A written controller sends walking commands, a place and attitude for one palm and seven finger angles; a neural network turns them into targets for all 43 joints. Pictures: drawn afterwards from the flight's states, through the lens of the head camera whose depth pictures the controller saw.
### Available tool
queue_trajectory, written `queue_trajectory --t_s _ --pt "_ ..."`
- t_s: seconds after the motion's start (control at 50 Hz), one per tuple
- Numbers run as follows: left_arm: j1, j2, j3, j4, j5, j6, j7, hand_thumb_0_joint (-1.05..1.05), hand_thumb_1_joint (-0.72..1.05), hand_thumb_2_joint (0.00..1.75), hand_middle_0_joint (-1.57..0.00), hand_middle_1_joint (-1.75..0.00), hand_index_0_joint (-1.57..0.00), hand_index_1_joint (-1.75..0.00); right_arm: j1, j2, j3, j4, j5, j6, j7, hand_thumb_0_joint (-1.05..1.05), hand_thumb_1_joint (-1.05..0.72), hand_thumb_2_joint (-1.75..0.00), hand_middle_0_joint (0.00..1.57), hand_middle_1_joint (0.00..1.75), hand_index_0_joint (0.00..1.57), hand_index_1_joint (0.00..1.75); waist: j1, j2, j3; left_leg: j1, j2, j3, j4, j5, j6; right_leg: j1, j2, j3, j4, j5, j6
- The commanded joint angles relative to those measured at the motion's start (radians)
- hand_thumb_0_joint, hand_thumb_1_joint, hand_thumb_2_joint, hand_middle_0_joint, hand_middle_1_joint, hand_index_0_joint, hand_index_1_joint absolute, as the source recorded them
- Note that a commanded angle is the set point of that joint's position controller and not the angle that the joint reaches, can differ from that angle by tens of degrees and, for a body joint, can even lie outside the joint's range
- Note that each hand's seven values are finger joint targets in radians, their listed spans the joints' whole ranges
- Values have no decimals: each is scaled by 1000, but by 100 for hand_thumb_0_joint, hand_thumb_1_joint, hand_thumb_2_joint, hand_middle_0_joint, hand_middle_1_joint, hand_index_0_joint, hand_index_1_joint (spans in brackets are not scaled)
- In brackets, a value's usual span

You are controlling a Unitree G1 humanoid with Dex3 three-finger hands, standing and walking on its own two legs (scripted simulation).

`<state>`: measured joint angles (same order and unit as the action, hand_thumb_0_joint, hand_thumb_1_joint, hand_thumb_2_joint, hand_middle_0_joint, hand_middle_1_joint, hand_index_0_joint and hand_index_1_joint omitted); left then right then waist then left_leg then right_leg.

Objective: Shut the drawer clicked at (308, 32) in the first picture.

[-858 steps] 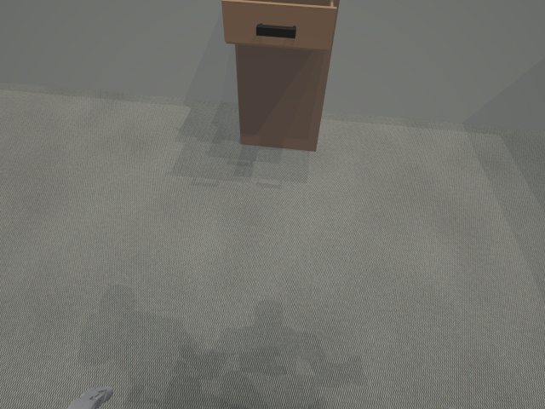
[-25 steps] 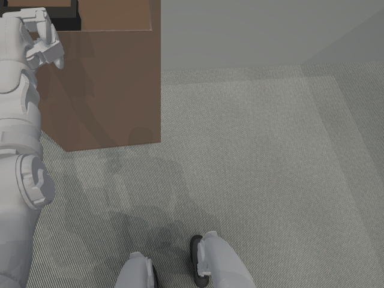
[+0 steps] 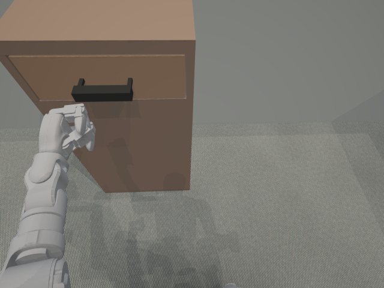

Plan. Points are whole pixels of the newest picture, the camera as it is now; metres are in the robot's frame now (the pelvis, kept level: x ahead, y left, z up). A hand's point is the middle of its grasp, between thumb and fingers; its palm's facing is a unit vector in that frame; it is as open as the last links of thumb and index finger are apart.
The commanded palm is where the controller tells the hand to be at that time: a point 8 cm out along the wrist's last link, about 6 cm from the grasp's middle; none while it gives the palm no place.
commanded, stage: draw the hand back to the body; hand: left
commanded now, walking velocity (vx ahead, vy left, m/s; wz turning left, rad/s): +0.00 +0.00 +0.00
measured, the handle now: (104, 87) +0.58 +0.22 +0.04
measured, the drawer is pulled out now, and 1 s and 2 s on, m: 0.00 0.00 0.00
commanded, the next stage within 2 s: step back with the hand held close in 1.04 s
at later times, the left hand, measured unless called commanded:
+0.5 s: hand (27, 205) +0.24 +0.23 +0.14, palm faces +0.32 -0.91 -0.27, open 3.3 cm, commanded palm +0.20 +0.27 +0.16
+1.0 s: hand out of the picture +0.12 +0.24 +0.19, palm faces +0.48 -0.78 -0.40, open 3.3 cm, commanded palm +0.08 +0.28 +0.21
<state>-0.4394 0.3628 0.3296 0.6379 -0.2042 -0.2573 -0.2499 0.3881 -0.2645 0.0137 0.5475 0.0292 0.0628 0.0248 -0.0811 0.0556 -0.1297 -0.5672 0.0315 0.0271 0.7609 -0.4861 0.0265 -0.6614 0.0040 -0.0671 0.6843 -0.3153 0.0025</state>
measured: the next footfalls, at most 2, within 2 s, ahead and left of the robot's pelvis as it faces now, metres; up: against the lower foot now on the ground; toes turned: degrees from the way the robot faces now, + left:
none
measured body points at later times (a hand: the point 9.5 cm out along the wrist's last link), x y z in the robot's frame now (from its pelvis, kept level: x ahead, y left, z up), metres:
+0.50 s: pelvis -0.02 +0.00 +0.03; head -0.02 -0.02 +0.48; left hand +0.22 +0.28 +0.16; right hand +0.18 -0.20 -0.06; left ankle -0.08 +0.09 -0.71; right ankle +0.00 -0.13 -0.71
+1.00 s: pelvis -0.04 -0.01 +0.03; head -0.06 -0.04 +0.48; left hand +0.09 +0.28 +0.21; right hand +0.16 -0.22 -0.05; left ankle -0.08 +0.09 -0.71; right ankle +0.00 -0.13 -0.71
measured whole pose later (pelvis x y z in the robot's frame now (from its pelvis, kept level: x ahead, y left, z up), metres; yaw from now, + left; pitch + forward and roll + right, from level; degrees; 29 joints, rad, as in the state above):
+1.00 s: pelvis -0.04 -0.01 +0.03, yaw +3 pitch -6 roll -1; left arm 0.52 0.32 0.29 -0.45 -0.05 -0.11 0.11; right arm 0.22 -0.24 0.02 0.63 0.00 -0.12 -0.08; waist 0.08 0.08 0.03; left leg -0.02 0.00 0.00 0.42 -0.30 0.02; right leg -0.12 -0.02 -0.09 0.39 -0.17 -0.01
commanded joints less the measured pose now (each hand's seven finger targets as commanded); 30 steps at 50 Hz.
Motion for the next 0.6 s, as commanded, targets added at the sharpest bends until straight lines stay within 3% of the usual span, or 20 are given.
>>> queue_trajectory --t_s 0.0,0.04,0.1,0.14,0.16,0.18,0.2,0.28,0.32,0.42,0.46,0.58 --pt "-198 144 -14 -343 -40 -36 -4 0 90 90 -140 -160 -140 -160 37 -138 -58 -90 6 -67 -23 0 -90 -90 20 30 20 30 -2 24 -335 186 8 -32 -85 787 -10 399 10 17 -3 591 -23" --pt "-194 145 -22 -429 -40 -22 -7 0 90 90 -140 -160 -140 -160 7 -132 -53 -93 7 -87 -26 0 -90 -90 20 30 20 30 6 82 -335 243 4 -41 -95 824 -22 405 6 15 -9 593 -26" --pt "-106 127 -26 -496 -45 5 -1 0 90 90 -140 -160 -140 -160 -47 -125 -43 -110 9 -114 -32 0 -90 -90 20 30 20 30 26 37 -293 250 -2 -45 -128 764 -28 435 1 5 -30 555 -25" --pt "-65 151 5 -515 -52 26 -3 0 90 90 -140 -160 -140 -160 -79 -125 -34 -120 10 -126 -39 0 -90 -90 20 30 20 30 41 16 -270 245 -8 -44 -151 725 -28 468 -2 4 -38 545 -28" --pt "-61 224 -52 -629 86 35 116 0 90 90 -140 -160 -140 -160 -151 -119 -45 -122 5 -116 -51 0 -90 -90 20 30 20 30 79 15 -250 277 -26 -37 -180 708 -11 498 -28 31 -94 487 -34" --pt "14 151 -69 -649 97 56 179 0 90 90 -140 -160 -140 -160 -156 -105 -43 -129 0 -119 -58 0 -90 -90 20 30 20 30 67 -8 -215 289 -17 -39 -208 695 -16 494 -29 19 -110 464 -32" --pt "85 103 -96 -689 98 72 207 0 90 90 -140 -160 -140 -160 -171 -100 -39 -138 1 -128 -61 0 -90 -90 20 30 20 30 75 -1 -196 300 -16 -42 -224 699 -22 500 -31 16 -124 451 -30" --pt "196 96 -108 -810 126 110 282 0 90 90 -140 -160 -140 -160 -219 -89 -23 -126 -1 -130 -74 0 -90 -90 20 30 20 30 89 5 -163 379 -9 -36 -293 675 -25 568 -29 17 -185 429 -30" --pt "230 101 -101 -809 131 125 303 0 90 90 -140 -160 -140 -160 -245 -93 -17 -116 -3 -125 -85 0 -90 -90 20 30 20 30 91 -64 -86 364 -11 -34 -333 588 -15 580 -22 13 -221 386 -31" --pt "297 116 -73 -904 142 132 334 0 90 90 -140 -160 -140 -160 -294 -81 -4 -104 -13 -131 -99 0 -90 -90 20 30 20 30 104 -21 -21 391 -23 -34 -398 468 -11 627 -22 18 -280 302 -36" --pt "340 99 -80 -953 144 130 339 0 90 90 -140 -160 -140 -160 -304 -73 0 -106 -16 -138 -101 0 -90 -90 20 30 20 30 111 30 -21 418 -23 -38 -413 481 -16 644 -23 18 -288 296 -36" --pt "522 106 -43 -1089 148 121 352 0 90 90 -140 -160 -140 -160 -317 -68 -2 -100 -30 -168 -95 0 -90 -90 20 30 20 30 125 13 15 430 -22 -50 -436 484 -19 678 -17 17 -310 286 -35"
